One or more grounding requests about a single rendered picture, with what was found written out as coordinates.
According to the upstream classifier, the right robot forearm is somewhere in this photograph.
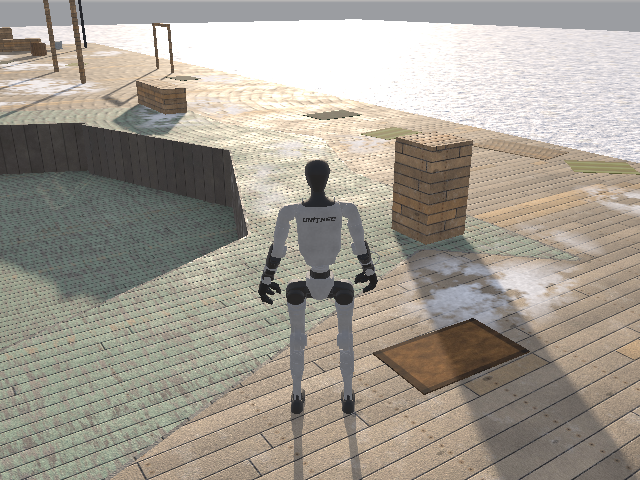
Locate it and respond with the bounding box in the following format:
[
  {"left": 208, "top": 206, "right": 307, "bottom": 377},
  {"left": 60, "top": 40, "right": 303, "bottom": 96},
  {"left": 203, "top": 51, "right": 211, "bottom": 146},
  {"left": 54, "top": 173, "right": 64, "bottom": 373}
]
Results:
[{"left": 357, "top": 240, "right": 375, "bottom": 276}]

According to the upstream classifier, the robot left hand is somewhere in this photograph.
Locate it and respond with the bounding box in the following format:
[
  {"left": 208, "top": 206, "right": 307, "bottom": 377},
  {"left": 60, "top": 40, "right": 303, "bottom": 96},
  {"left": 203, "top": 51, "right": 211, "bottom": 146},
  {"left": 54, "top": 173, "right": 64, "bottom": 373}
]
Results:
[{"left": 258, "top": 281, "right": 281, "bottom": 305}]

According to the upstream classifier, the robot right hand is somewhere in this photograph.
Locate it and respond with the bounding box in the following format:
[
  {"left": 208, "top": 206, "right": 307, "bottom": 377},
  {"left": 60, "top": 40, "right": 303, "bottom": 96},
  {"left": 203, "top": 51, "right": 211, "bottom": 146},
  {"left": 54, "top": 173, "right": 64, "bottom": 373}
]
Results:
[{"left": 354, "top": 272, "right": 378, "bottom": 293}]

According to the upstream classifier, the right robot thigh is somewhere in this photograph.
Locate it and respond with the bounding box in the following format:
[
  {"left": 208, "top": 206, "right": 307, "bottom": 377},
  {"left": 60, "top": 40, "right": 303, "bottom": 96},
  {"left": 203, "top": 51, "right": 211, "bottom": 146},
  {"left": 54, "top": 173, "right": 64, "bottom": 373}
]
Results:
[{"left": 333, "top": 279, "right": 354, "bottom": 351}]

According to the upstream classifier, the robot torso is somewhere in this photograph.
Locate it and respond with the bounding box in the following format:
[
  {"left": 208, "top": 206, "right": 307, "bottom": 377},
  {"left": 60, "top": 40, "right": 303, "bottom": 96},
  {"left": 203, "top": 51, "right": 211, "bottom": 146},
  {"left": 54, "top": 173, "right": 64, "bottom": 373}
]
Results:
[{"left": 295, "top": 196, "right": 342, "bottom": 300}]

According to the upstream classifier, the robot right upper arm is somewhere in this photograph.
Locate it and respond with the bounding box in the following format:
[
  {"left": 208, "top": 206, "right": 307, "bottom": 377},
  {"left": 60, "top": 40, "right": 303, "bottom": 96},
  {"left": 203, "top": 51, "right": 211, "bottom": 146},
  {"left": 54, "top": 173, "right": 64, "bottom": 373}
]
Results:
[{"left": 339, "top": 201, "right": 367, "bottom": 256}]

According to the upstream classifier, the robot left upper arm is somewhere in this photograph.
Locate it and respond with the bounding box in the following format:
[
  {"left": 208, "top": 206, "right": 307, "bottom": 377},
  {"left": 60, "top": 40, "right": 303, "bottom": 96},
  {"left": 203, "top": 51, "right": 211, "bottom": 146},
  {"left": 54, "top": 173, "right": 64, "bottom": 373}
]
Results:
[{"left": 271, "top": 203, "right": 298, "bottom": 258}]

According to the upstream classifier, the left robot forearm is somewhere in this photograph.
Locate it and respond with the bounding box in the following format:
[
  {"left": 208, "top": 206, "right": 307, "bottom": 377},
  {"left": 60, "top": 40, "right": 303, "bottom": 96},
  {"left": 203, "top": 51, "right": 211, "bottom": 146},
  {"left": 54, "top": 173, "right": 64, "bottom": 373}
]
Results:
[{"left": 261, "top": 243, "right": 281, "bottom": 285}]

